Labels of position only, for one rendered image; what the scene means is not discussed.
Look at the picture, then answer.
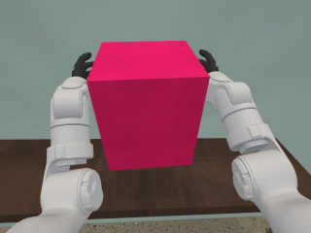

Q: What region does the left robot forearm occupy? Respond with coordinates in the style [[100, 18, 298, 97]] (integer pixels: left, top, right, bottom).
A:
[[40, 76, 94, 210]]

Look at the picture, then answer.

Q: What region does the carton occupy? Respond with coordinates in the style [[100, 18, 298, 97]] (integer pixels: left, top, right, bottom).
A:
[[86, 40, 210, 171]]

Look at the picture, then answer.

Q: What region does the right robot hand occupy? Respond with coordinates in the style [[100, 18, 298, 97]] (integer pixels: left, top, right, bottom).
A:
[[198, 50, 219, 74]]

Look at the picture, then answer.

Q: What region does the left robot hand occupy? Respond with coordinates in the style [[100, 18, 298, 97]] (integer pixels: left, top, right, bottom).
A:
[[71, 52, 94, 80]]

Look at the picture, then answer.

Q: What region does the table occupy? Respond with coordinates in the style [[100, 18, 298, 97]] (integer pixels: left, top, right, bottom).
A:
[[0, 138, 311, 233]]

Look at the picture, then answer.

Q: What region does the left robot upper arm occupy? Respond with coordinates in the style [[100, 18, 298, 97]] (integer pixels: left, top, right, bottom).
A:
[[6, 168, 104, 233]]

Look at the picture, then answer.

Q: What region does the right robot upper arm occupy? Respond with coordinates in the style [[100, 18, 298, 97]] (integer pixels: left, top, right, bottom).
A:
[[231, 149, 311, 233]]

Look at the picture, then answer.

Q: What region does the right robot forearm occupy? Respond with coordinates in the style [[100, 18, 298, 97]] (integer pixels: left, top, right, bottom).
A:
[[205, 71, 297, 187]]

